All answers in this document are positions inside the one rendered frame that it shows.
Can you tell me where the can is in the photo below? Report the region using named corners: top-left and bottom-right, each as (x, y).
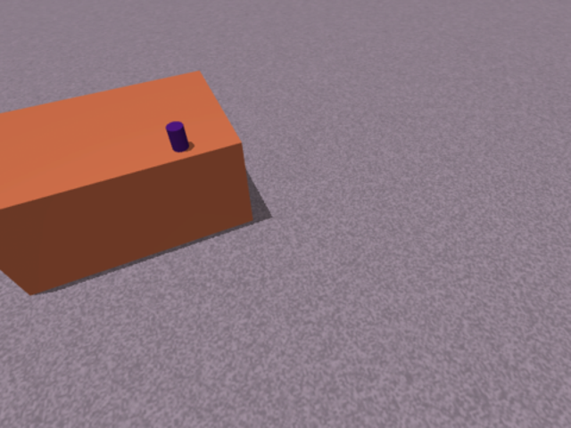
top-left (166, 121), bottom-right (189, 152)

